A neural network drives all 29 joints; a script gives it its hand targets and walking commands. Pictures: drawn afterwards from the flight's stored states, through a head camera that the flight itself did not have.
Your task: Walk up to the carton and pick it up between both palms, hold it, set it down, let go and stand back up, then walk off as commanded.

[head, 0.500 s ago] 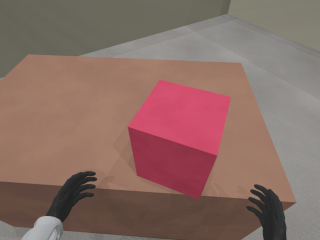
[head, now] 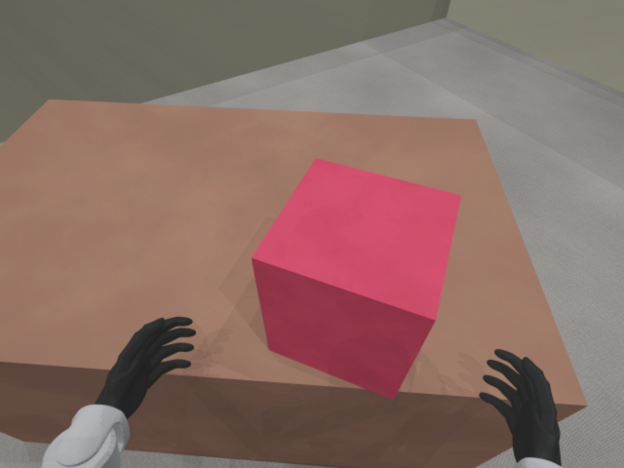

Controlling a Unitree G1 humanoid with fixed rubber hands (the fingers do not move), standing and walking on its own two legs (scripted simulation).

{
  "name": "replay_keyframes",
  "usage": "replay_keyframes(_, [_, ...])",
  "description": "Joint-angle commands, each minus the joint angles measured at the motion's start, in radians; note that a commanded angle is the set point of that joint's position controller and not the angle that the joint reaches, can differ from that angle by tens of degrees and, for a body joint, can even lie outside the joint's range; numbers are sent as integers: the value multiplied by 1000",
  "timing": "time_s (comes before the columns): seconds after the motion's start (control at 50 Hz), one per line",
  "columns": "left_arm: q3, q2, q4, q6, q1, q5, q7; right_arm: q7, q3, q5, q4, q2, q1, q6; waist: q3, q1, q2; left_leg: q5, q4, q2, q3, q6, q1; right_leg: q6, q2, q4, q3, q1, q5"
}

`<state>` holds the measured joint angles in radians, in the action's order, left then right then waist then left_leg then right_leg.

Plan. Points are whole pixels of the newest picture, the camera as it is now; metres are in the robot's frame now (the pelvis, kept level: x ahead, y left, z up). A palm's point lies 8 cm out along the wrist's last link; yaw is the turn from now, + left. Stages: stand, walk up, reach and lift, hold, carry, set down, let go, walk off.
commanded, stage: reach and lift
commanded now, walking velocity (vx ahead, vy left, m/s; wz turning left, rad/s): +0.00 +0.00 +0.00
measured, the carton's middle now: (355, 280) +0.38 -0.04 +0.00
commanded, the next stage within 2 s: none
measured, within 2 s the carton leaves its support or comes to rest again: neither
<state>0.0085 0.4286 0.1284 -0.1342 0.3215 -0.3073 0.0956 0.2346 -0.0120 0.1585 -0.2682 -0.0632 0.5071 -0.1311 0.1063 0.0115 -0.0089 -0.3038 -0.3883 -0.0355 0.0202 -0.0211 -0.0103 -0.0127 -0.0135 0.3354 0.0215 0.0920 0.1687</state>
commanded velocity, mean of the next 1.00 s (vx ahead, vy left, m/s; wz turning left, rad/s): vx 0.00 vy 0.00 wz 0.00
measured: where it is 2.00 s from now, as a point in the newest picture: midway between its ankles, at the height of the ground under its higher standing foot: outside the picture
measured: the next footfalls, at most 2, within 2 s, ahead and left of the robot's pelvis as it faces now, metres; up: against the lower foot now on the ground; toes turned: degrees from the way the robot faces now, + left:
none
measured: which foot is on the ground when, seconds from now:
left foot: down 0.00-1.00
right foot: down 0.00-1.00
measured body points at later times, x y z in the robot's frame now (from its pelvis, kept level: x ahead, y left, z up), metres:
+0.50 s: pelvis +0.00 +0.00 +0.00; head +0.01 +0.01 +0.45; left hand +0.28 +0.21 +0.08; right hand +0.23 -0.20 +0.07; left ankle -0.05 +0.13 -0.74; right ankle +0.01 -0.14 -0.74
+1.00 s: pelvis -0.01 +0.00 +0.00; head +0.00 +0.00 +0.45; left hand +0.36 +0.17 +0.13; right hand +0.28 -0.22 +0.10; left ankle -0.05 +0.13 -0.74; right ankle +0.01 -0.14 -0.74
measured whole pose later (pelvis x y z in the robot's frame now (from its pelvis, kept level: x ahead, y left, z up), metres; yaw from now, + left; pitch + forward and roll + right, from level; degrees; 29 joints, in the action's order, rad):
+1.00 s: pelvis -0.01 +0.00 +0.00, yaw +0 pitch -4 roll -1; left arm 0.01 0.45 -0.07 -0.59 -0.40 -0.31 0.09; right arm 0.25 -0.09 0.21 -0.05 -0.10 -0.16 -0.42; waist 0.09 0.09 -0.01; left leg -0.28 -0.39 -0.04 0.02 -0.02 -0.04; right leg -0.02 -0.01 0.31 0.02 0.11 0.13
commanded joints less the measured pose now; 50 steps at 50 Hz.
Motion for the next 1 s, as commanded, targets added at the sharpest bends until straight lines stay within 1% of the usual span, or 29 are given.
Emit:
replay_keyframes(0.0, [-33, 132, 261, 14, -259, -62, -11, 6, -67, 5, -229, -98, -203, 7, -218, 55, -66, 257, 69, -5, -25, -6, -226, 48, 10, -2, -86, -236, -268])
replay_keyframes(0.1, [-48, 126, 273, -53, -307, -51, -12, 11, -95, 10, -236, -125, -247, -24, -231, 74, -58, 327, 61, 2, -26, -14, -188, 42, 16, -3, -79, -242, -329])
replay_keyframes(0.16, [-58, 127, 280, -95, -359, -43, -12, 14, -106, 16, -234, -140, -296, -46, -238, 82, -62, 346, 62, 7, -29, -18, -179, 38, 17, -4, -76, -242, -343])
replay_keyframes(0.22, [-62, 135, 278, -131, -411, -44, -12, 18, -127, 16, -241, -156, -347, -71, -252, 93, -49, 344, 65, 9, -33, -18, -175, 33, 17, -3, -72, -247, -358])
replay_keyframes(0.32, [-63, 145, 269, -193, -509, -46, -13, 26, -154, 16, -221, -176, -441, -123, -270, 116, -39, 350, 70, 10, -36, -18, -166, 29, 19, -4, -67, -248, -369])
replay_keyframes(0.34, [-61, 145, 272, -206, -525, -46, -13, 27, -160, 20, -215, -181, -457, -134, -271, 121, -46, 358, 71, 8, -35, -21, -161, 28, 19, -4, -64, -245, -372])
replay_keyframes(0.38, [-63, 148, 265, -230, -574, -48, -12, 30, -167, 21, -207, -188, -501, -157, -281, 131, -42, 345, 72, 10, -38, -20, -162, 25, 20, -4, -63, -245, -369])
replay_keyframes(0.4, [-64, 148, 261, -243, -592, -49, -13, 31, -173, 28, -206, -191, -526, -167, -286, 129, -44, 356, 74, 9, -38, -22, -164, 25, 23, -2, -61, -248, -373])
replay_keyframes(0.44, [-63, 149, 247, -264, -646, -49, -13, 31, -180, 33, -192, -196, -581, -186, -292, 137, -49, 344, 75, 8, -40, -23, -167, 25, 23, -3, -58, -241, -362])
replay_keyframes(0.56, [-71, 161, 138, -326, -789, -45, -2, 36, -194, 46, -141, -205, -737, -230, -314, 153, -21, 276, 92, 16, -50, -5, -202, 17, 21, -4, -53, -259, -368])
replay_keyframes(0.64, [-70, 161, 68, -351, -892, -35, 1, 34, -207, 45, -81, -208, -843, -248, -338, 164, -10, 246, 98, 19, -51, 1, -219, 14, 24, -2, -48, -270, -361])
replay_keyframes(0.74, [-71, 171, 12, -376, -983, -18, 0, 32, -211, 53, -37, -221, -930, -250, -381, 172, -2, 306, 89, 20, -50, 1, -199, 5, 31, 6, -37, -280, -421])
replay_keyframes(0.84, [-73, 181, -29, -392, -1088, -9, -6, 30, -214, 62, -3, -236, -1031, -246, -431, 177, -7, 350, 77, 25, -49, -3, -180, 3, 36, 11, -30, -280, -458])
replay_keyframes(0.9, [-77, 193, -55, -395, -1154, -11, -9, 30, -213, 64, 15, -241, -1089, -247, -463, 185, 0, 351, 74, 28, -47, 0, -184, 1, 37, 15, -27, -292, -476])
replay_keyframes(0.94, [-76, 197, -86, -399, -1205, -8, -12, 28, -219, 64, 42, -249, -1136, -248, -473, 192, -6, 344, 75, 28, -45, 0, -185, 1, 37, 16, -25, -287, -471])
replay_keyframes(0.96, [-75, 199, -97, -398, -1222, -12, -12, 29, -221, 60, 45, -252, -1149, -249, -490, 195, 3, 342, 72, 29, -44, 1, -183, 1, 38, 17, -25, -292, -478])
replay_keyframes(0.98, [-73, 198, -109, -399, -1241, -9, -12, 28, -222, 60, 59, -255, -1167, -249, -495, 198, -2, 346, 72, 29, -44, 0, -180, 0, 39, 16, -23, -289, -481])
